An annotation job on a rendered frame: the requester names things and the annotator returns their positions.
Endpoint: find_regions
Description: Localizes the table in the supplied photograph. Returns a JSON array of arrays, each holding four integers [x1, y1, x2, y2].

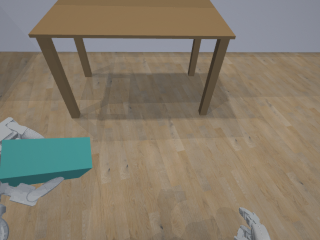
[[28, 0, 236, 119]]

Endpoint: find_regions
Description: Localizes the robot right hand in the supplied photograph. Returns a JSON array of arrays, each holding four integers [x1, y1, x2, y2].
[[234, 207, 271, 240]]

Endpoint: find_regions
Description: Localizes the robot left hand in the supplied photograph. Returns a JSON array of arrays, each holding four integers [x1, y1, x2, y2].
[[0, 117, 64, 207]]

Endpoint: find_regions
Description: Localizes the sponge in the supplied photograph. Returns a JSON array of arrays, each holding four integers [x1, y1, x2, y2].
[[0, 137, 93, 187]]

